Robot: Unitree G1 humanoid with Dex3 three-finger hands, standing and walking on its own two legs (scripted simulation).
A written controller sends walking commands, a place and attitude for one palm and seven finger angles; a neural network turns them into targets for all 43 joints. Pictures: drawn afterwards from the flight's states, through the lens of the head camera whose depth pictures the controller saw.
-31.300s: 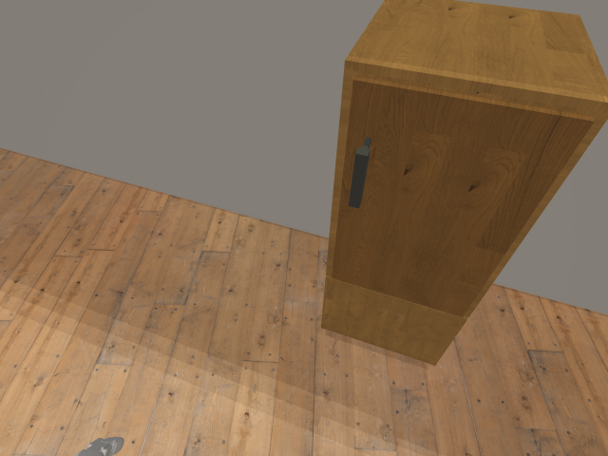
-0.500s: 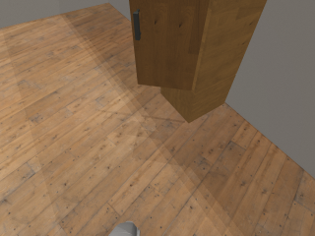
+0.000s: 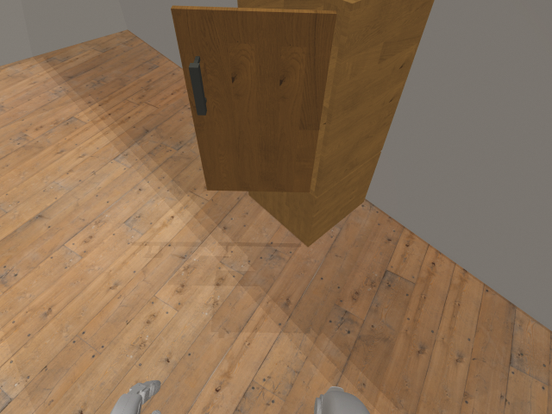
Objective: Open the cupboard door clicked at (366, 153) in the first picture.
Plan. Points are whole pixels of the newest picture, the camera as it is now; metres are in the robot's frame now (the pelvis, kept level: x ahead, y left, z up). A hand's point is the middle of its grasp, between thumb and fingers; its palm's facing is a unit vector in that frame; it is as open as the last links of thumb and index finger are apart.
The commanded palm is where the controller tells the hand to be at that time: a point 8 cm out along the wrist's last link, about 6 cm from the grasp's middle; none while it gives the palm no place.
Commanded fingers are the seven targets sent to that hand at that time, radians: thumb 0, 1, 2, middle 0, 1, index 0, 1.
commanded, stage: take the last steps up to it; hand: left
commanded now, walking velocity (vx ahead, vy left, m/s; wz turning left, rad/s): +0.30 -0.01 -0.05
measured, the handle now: (199, 86) +0.84 +0.22 +0.01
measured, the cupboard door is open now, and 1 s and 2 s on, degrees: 47 47 47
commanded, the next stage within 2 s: come to a stop and stand still in 0.52 s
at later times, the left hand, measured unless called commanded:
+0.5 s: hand (187, 413) +0.16 +0.15 -0.17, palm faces +0.10 -0.98 -0.17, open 7.2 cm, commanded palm none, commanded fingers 0.00 0.90 0.90 -0.20 -0.30 -0.20 -0.30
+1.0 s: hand (186, 299) +0.35 +0.19 -0.17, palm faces +0.01 -0.97 -0.25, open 7.3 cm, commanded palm none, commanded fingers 0.00 0.90 0.90 -0.20 -0.30 -0.20 -0.30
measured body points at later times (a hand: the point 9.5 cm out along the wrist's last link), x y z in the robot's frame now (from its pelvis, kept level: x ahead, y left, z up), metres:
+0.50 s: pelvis +0.19 -0.02 +0.00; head +0.21 -0.01 +0.45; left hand +0.15 +0.20 -0.16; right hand +0.24 -0.26 -0.15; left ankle +0.26 +0.11 -0.71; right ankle +0.12 -0.11 -0.74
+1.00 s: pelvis +0.27 -0.01 +0.00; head +0.32 +0.00 +0.45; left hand +0.35 +0.24 -0.15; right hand +0.32 -0.25 -0.15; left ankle +0.29 +0.09 -0.74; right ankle +0.25 -0.14 -0.70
